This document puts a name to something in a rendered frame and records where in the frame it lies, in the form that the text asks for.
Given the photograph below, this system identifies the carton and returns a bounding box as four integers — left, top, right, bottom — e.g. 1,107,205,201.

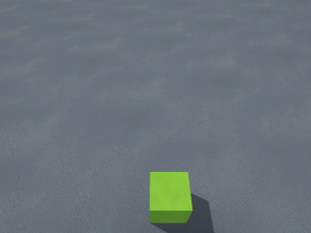
150,172,192,223

